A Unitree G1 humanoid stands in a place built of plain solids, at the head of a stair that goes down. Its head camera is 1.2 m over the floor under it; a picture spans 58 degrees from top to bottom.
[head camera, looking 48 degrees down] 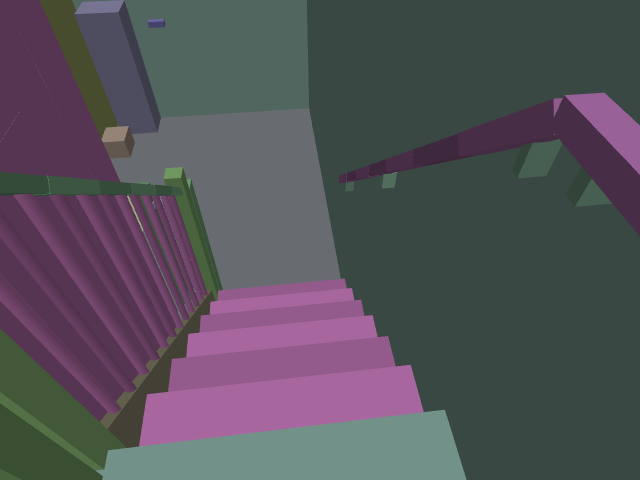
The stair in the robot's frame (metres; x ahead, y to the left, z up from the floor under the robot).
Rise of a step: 0.21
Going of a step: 0.24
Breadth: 0.90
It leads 7 degrees to the left of straight ahead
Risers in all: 7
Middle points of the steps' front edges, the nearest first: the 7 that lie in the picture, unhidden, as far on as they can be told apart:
0.40 0.10 0.00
0.63 0.13 -0.21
0.87 0.16 -0.43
1.11 0.18 -0.64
1.34 0.21 -0.86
1.58 0.24 -1.07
1.81 0.27 -1.28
